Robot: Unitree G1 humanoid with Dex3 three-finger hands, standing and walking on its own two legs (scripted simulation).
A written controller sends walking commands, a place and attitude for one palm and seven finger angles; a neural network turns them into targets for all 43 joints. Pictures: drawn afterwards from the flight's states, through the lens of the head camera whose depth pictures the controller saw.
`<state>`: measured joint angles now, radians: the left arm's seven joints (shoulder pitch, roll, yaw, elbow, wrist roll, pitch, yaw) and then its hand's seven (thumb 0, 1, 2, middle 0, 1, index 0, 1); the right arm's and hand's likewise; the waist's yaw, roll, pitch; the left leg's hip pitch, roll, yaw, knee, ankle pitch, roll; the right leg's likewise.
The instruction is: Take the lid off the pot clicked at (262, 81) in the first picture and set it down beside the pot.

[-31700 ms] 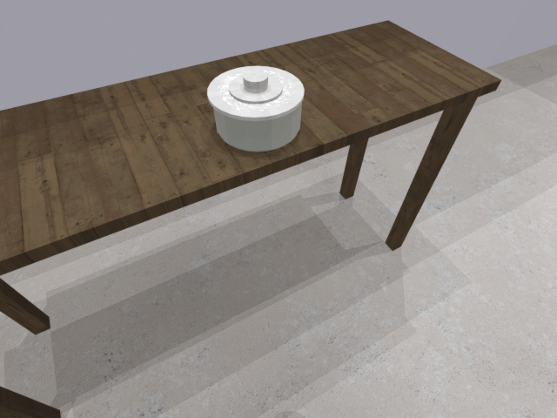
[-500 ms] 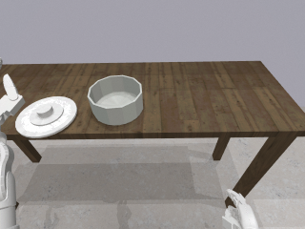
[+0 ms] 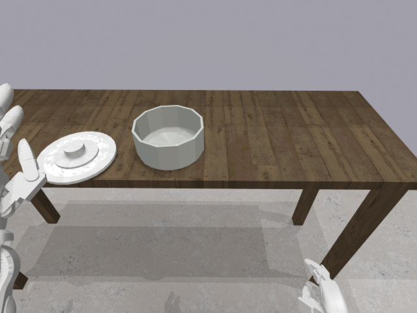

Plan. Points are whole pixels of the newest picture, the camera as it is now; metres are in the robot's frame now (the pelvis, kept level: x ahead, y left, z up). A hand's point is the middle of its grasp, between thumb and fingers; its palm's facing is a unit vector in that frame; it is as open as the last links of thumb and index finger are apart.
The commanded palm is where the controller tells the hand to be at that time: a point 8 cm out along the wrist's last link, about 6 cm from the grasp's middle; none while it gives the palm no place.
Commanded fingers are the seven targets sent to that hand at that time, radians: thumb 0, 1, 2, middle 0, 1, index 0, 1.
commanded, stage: draw the hand back to the body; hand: left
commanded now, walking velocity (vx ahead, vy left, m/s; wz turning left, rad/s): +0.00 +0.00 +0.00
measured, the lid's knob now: (74, 147) +0.45 +0.41 +0.06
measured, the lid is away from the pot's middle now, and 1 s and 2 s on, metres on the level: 0.24 0.24 0.24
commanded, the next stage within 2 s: step back with the hand held close in 0.22 s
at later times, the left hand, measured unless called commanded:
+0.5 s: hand (27, 190) +0.17 +0.24 +0.25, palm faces +0.47 -0.79 -0.38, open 7.4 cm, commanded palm +0.11 +0.30 +0.24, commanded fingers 0.00 0.90 0.90 -0.20 -0.30 -0.20 -0.30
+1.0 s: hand out of the picture +0.08 +0.26 +0.25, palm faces +0.52 -0.75 -0.40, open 7.4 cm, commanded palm +0.03 +0.31 +0.24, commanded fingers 0.00 0.90 0.90 -0.20 -0.30 -0.20 -0.30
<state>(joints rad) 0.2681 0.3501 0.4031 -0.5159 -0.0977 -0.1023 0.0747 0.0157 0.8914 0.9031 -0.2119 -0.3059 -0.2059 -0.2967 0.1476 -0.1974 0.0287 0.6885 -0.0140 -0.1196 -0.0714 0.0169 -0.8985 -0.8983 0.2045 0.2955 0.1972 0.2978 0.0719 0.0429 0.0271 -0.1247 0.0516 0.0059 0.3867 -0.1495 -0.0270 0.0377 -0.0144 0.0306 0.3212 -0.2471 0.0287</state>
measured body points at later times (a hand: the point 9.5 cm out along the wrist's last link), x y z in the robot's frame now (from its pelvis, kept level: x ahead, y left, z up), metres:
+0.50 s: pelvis -0.01 +0.01 -0.01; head -0.03 +0.01 +0.44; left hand +0.14 +0.28 +0.27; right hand +0.19 -0.21 -0.08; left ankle +0.05 +0.14 -0.74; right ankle -0.04 -0.14 -0.74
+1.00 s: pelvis -0.09 +0.03 -0.02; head -0.10 +0.03 +0.43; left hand +0.05 +0.29 +0.27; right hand +0.08 -0.20 -0.10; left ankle +0.04 +0.14 -0.74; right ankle -0.04 -0.14 -0.74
